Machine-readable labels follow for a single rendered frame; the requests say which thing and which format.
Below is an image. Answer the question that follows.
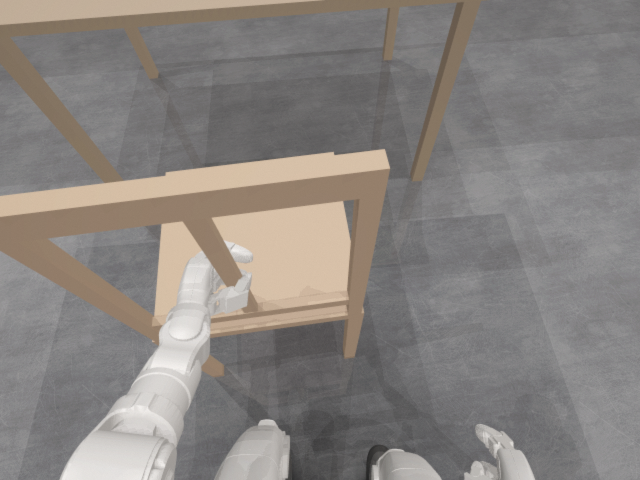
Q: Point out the left robot hand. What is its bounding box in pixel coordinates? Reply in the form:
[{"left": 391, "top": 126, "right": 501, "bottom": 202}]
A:
[{"left": 176, "top": 240, "right": 253, "bottom": 316}]

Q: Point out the right robot thigh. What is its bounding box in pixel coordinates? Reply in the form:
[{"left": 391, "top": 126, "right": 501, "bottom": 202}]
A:
[{"left": 371, "top": 451, "right": 442, "bottom": 480}]

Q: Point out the left robot upper arm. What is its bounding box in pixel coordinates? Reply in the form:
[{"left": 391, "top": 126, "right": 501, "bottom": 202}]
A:
[{"left": 65, "top": 430, "right": 177, "bottom": 480}]

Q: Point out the robot left forearm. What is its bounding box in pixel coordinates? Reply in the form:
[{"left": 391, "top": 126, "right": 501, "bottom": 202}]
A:
[{"left": 59, "top": 303, "right": 211, "bottom": 480}]

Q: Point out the right robot hand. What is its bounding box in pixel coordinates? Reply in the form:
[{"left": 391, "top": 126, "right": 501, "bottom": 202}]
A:
[{"left": 464, "top": 424, "right": 535, "bottom": 480}]

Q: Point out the right robot foot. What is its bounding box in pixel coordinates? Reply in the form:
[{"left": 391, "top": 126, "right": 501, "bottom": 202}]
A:
[{"left": 366, "top": 445, "right": 389, "bottom": 480}]

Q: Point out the table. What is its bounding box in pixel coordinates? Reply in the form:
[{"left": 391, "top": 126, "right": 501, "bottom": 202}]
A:
[{"left": 0, "top": 0, "right": 484, "bottom": 183}]

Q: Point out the chair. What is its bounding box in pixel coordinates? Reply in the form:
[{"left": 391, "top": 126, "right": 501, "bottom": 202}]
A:
[{"left": 0, "top": 149, "right": 390, "bottom": 377}]

